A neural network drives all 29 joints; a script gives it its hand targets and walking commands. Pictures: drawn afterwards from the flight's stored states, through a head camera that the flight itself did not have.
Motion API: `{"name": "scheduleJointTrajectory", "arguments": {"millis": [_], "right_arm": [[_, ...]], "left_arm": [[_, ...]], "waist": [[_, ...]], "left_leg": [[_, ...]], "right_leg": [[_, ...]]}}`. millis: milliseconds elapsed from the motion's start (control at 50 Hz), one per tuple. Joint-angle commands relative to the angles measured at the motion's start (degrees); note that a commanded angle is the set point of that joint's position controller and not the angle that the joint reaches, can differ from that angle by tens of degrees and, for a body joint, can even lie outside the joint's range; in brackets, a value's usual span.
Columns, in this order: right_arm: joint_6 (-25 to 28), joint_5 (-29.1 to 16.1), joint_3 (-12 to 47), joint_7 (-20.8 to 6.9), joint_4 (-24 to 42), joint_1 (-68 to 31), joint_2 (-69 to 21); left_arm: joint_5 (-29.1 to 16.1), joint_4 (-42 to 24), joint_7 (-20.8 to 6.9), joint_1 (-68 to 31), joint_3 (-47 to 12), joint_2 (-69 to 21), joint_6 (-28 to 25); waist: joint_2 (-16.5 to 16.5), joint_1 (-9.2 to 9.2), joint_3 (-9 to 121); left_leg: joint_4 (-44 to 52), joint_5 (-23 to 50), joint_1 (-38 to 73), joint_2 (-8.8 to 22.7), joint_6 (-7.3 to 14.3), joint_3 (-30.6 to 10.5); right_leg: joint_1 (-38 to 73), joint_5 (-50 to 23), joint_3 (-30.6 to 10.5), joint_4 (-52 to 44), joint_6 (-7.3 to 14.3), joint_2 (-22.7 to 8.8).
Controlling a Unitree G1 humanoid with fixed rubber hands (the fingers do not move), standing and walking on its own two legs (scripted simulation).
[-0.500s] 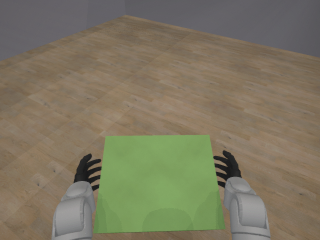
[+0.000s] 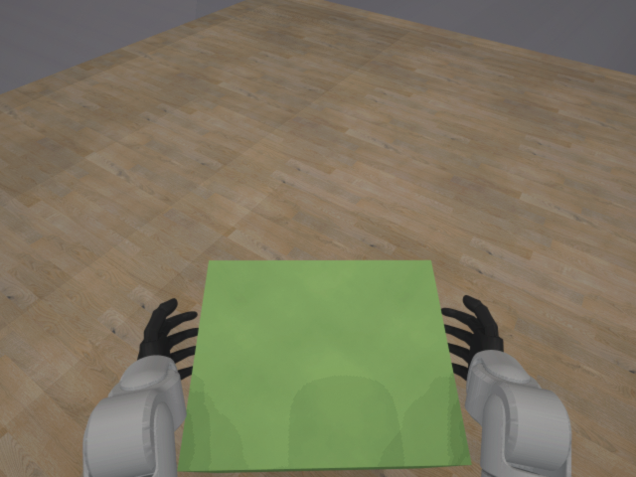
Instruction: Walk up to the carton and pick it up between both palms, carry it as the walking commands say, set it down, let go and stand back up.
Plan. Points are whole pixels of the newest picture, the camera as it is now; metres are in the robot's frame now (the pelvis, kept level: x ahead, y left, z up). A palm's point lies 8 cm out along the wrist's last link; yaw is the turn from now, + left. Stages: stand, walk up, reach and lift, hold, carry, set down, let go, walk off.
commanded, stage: carry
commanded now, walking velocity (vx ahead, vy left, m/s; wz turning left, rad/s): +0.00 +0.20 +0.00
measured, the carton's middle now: (320, 370) +0.28 +0.00 -0.02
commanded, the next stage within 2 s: none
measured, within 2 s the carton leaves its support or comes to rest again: neither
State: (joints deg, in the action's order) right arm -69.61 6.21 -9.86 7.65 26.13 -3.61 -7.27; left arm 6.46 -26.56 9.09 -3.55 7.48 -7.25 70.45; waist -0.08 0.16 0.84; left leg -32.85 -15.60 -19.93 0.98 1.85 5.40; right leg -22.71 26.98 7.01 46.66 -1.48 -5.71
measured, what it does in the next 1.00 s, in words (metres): steps to the left: right foot, then left foot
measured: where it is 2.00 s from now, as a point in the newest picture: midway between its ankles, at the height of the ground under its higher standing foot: outside the picture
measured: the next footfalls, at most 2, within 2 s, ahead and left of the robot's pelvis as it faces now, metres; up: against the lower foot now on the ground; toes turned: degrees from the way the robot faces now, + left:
right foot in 0.16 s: +0.00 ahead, -0.12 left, +0.00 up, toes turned -7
left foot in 0.44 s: +0.03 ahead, +0.18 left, +0.00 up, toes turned +9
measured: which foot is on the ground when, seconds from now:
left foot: down 0.00-0.18, up 0.20-0.42, down 0.44-0.84, up 0.86-1.00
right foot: up 0.00-0.14, down 0.16-0.46, up 0.48-0.80, down 0.82-1.00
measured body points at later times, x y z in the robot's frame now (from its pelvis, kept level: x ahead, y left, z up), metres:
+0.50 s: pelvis -0.02 +0.08 +0.00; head +0.02 +0.09 +0.44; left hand +0.23 +0.27 +0.06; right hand +0.25 -0.09 +0.08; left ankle -0.01 +0.17 -0.73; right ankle -0.05 -0.09 -0.71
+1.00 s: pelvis -0.07 +0.12 +0.00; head -0.05 +0.11 +0.45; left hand +0.18 +0.31 +0.09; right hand +0.20 -0.05 +0.08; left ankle -0.09 +0.23 -0.69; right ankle -0.04 -0.02 -0.73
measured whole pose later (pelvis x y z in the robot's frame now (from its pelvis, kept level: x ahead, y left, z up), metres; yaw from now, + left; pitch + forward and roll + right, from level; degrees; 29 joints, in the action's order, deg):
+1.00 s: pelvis -0.07 +0.12 +0.00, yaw +3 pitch +3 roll +1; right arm -69.5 6.2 -9.4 7.7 30.2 -3.8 -7.3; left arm 6.5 -30.3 8.1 -3.6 7.3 -7.3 70.0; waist 0.7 -0.2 1.4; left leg -51.7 -20.9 -27.1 1.8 4.0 6.0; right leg -20.9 13.7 6.8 31.7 -1.3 -7.2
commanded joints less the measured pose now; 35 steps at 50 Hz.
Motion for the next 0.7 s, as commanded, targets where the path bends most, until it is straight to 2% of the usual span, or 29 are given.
{"name": "scheduleJointTrajectory", "arguments": {"millis": [0, 20, 60, 80, 100, 120, 140, 160, 180, 200, 220, 240, 260, 320, 340, 360, 380, 400, 420, 440, 460, 480, 520, 540, 560, 580, 600, 640, 680], "right_arm": [[1.63, -26.30, 49.15, -15.25, 15.15, -32.27, -54.97], [1.51, -25.72, 48.87, -15.16, 15.39, -30.83, -54.06], [1.97, -26.29, 49.17, -14.95, 17.42, -29.95, -54.12], [1.07, -25.26, 48.47, -14.65, 12.88, -26.75, -53.48], [1.22, -25.74, 49.23, -14.76, 15.14, -28.85, -52.28], [0.36, -24.00, 47.82, -14.46, 12.67, -24.05, -49.15], [0.32, -24.40, 48.22, -14.52, 11.86, -25.59, -50.55], [-0.02, -24.34, 48.41, -14.55, 8.95, -24.41, -51.32], [0.34, -24.39, 48.32, -14.94, 9.00, -25.22, -52.69], [0.36, -24.19, 48.20, -15.00, 8.52, -25.91, -53.20], [1.01, -25.14, 48.87, -15.38, 10.39, -26.98, -54.35], [0.90, -25.06, 48.86, -15.12, 10.03, -26.27, -54.82], [1.23, -25.81, 49.41, -15.12, 12.76, -28.70, -53.88], [0.96, -25.39, 48.38, -14.89, 12.01, -26.04, -51.76], [1.52, -25.77, 47.99, -15.31, 11.76, -25.47, -53.66], [1.65, -25.28, 47.18, -15.34, 11.54, -23.83, -52.31], [2.15, -25.52, 47.33, -15.61, 11.62, -25.18, -53.08], [2.18, -25.66, 47.18, -15.50, 11.38, -22.92, -52.75], [2.72, -25.58, 47.04, -15.56, 12.41, -23.36, -52.37], [2.58, -25.48, 46.92, -15.58, 12.58, -24.82, -52.30], [2.61, -25.38, 47.19, -15.60, 14.60, -26.33, -52.24], [2.32, -24.64, 46.53, -15.62, 12.76, -24.91, -51.70], [2.02, -24.77, 46.05, -15.84, 11.99, -24.24, -51.47], [1.67, -23.84, 44.80, -15.93, 10.91, -23.29, -51.52], [1.32, -23.91, 45.01, -15.75, 10.22, -22.96, -51.01], [1.32, -23.78, 45.58, -15.60, 11.44, -22.68, -50.59], [1.38, -24.36, 45.97, -15.67, 11.85, -22.85, -51.16], [0.74, -23.83, 46.93, -15.03, 11.63, -22.98, -50.12], [0.57, -23.95, 47.35, -14.79, 11.19, -23.47, -51.40]], "left_arm": [[-25.30, -11.13, -15.88, -26.88, -43.72, -54.57, -2.28], [-25.72, -11.84, -15.87, -27.07, -44.41, -54.64, -2.55], [-26.18, -12.85, -15.98, -25.87, -44.30, -55.71, -2.82], [-25.43, -10.96, -15.74, -24.34, -43.06, -53.80, -2.29], [-24.45, -10.75, -15.83, -22.65, -42.01, -52.09, -2.45], [-23.23, -8.61, -15.44, -19.20, -41.42, -49.57, -1.67], [-23.65, -9.40, -15.44, -21.20, -41.92, -50.41, -1.69], [-22.84, -8.56, -15.43, -21.31, -41.63, -49.41, -1.33], [-24.42, -12.06, -16.04, -25.05, -43.08, -49.96, -1.91], [-24.50, -11.57, -15.96, -25.69, -43.18, -50.10, -1.74], [-25.53, -14.83, -16.13, -28.23, -44.80, -51.13, -2.56], [-25.79, -15.56, -15.80, -28.84, -44.71, -51.34, -2.90], [-24.53, -13.93, -15.69, -26.61, -43.96, -51.41, -2.68], [-23.56, -11.92, -15.37, -23.18, -44.19, -50.56, -1.98], [-24.41, -14.50, -15.37, -26.39, -46.23, -51.86, -2.69], [-23.73, -13.51, -15.13, -23.39, -46.18, -51.45, -2.63], [-24.00, -14.97, -15.18, -25.55, -46.83, -52.64, -3.08], [-23.91, -13.93, -15.33, -23.25, -46.28, -52.30, -2.70], [-24.64, -14.91, -15.24, -24.51, -47.17, -52.18, -2.99], [-25.39, -14.12, -15.28, -26.22, -47.41, -53.29, -2.91], [-25.73, -13.42, -15.50, -25.35, -47.73, -54.06, -2.71], [-25.04, -12.49, -15.39, -25.23, -47.20, -53.42, -2.79], [-24.32, -12.46, -15.33, -24.47, -46.84, -52.43, -2.24], [-25.15, -14.20, -15.22, -27.58, -47.97, -52.73, -2.29], [-24.71, -13.91, -15.05, -27.14, -47.12, -51.18, -2.05], [-24.50, -13.26, -14.95, -25.77, -46.57, -51.23, -1.97], [-24.25, -14.35, -14.89, -25.93, -46.67, -51.18, -1.93], [-23.49, -11.56, -15.00, -23.10, -44.12, -49.48, -1.35], [-24.04, -12.53, -15.18, -24.38, -44.25, -49.56, -1.36]], "waist": [[-3.09, -0.30, 17.57], [-2.34, -0.40, 18.46], [-2.59, -0.60, 22.76], [0.56, -1.03, 21.25], [7.54, -1.25, 20.87], [18.61, -0.96, 19.43], [17.29, -0.87, 18.22], [11.74, -0.59, 17.48], [6.67, -1.06, 15.32], [8.53, -0.68, 14.05], [8.44, -0.50, 15.02], [11.45, -0.60, 16.07], [8.65, -0.91, 15.87], [12.05, -0.37, 19.71], [8.21, 0.29, 22.90], [2.41, -0.02, 24.29], [-5.87, -0.26, 22.51], [-14.53, -0.20, 23.85], [-13.31, -0.50, 22.98], [-10.67, -0.04, 20.91], [-8.19, 0.24, 19.67], [-8.71, 0.21, 17.24], [-10.72, -0.18, 18.08], [-10.63, 0.08, 19.14], [-10.23, 0.29, 18.89], [-7.07, 0.26, 18.29], [-10.16, 0.26, 18.10], [-6.23, 0.26, 17.17], [-4.56, -0.17, 19.64]], "left_leg": [[5.33, 32.12, 11.85, 11.47, 6.30, -8.99], [3.06, 35.97, 13.00, 10.60, 5.93, -7.91], [-0.09, 33.83, 8.98, 9.48, 4.48, -7.58], [-2.99, 28.77, 2.16, 7.47, 2.63, -6.53], [-8.69, 15.23, -7.64, 3.85, -0.14, -3.13], [-17.21, -11.45, -16.26, -0.65, -2.77, -0.02], [-23.38, -16.65, -16.25, 1.44, -1.72, -6.30], [-24.83, -15.51, -16.35, 2.74, -1.77, -8.04], [-24.67, -12.29, -15.49, 1.40, -1.68, -7.76], [-23.21, -11.00, -16.04, 2.68, -1.80, -6.98], [-19.21, -10.46, -16.24, 2.32, -2.67, -5.71], [-17.03, -9.91, -15.79, 2.03, -2.75, -4.50], [-14.17, -9.26, -15.64, 1.98, -2.33, -4.06], [1.52, -7.32, -2.52, -0.11, -2.17, -1.37], [11.17, 0.24, 5.38, 0.46, -2.01, -0.51], [11.53, 12.83, 13.52, 2.53, -2.22, -0.97], [10.30, 36.14, 20.89, 10.45, -0.33, -9.01], [6.17, 56.60, 28.40, 16.36, 4.64, -16.11], [4.78, 59.85, 26.34, 18.03, 6.90, -15.17], [7.11, 49.07, 19.45, 19.59, 8.85, -14.95], [7.60, 42.69, 19.50, 15.30, 7.67, -8.67], [7.93, 36.60, 18.02, 13.66, 6.13, -6.98], [7.50, 33.90, 15.75, 11.08, 6.04, -5.83], [9.77, 22.89, 14.14, 11.33, 6.42, -6.74], [10.59, 21.90, 14.43, 11.93, 7.51, -7.64], [11.91, 16.34, 13.94, 11.61, 8.06, -8.75], [10.14, 23.33, 15.07, 11.61, 8.60, -8.12], [7.98, 28.52, 14.06, 12.41, 8.88, -8.79], [7.98, 25.13, 13.40, 12.06, 7.85, -8.92]], "right_leg": [[-1.97, 2.03, -1.68, -1.40, 1.01, 2.07], [-0.16, -0.72, 0.72, -7.53, 0.52, 3.85], [10.71, -11.37, -0.25, -16.50, 0.60, 1.75], [17.52, -18.83, -5.85, -21.25, 1.44, -2.77], [25.26, -41.76, -14.59, -21.06, 4.14, -11.51], [27.26, -56.37, -25.61, -22.53, 9.60, -22.21], [24.06, -57.02, -25.63, -23.20, 12.94, -22.83], [23.82, -56.25, -23.02, -22.95, 12.31, -22.42], [19.19, -49.42, -20.49, -25.49, 12.16, -20.62], [19.27, -47.17, -19.16, -25.41, 11.88, -20.61], [22.18, -49.76, -15.07, -22.23, 10.91, -18.14], [23.68, -55.43, -13.42, -20.67, 9.95, -16.97], [24.85, -61.00, -13.62, -19.35, 9.76, -16.94], [19.09, -51.05, -9.01, -16.17, 5.64, -14.31], [18.67, -47.30, -5.22, -10.96, 2.89, -12.19], [11.63, -39.23, -2.98, -7.71, 0.40, -9.11], [-0.24, -7.96, 0.48, -1.03, -1.40, -3.93], [-10.03, 10.30, 1.19, 8.34, -1.72, -0.23], [-10.61, 14.32, -0.63, 14.89, -1.03, 0.76], [-10.45, 13.34, -2.25, 19.62, -1.20, 1.47], [-9.09, 10.01, -2.82, 14.42, -0.94, 0.15], [-10.22, 7.60, -1.89, 12.71, -0.65, 0.48], [-8.25, 5.17, -1.68, 11.86, -0.67, 0.83], [-7.29, 3.37, -0.04, 11.42, -0.96, 1.80], [-7.23, 3.72, -0.13, 9.43, -0.47, 1.89], [-6.19, 3.63, -0.01, 8.41, -0.59, 2.30], [-5.75, 3.73, 0.26, 4.95, -0.61, 2.46], [-2.48, 2.94, -0.14, -1.52, -0.33, 2.35], [3.29, -1.50, 1.19, -8.47, -0.15, 4.23]]}}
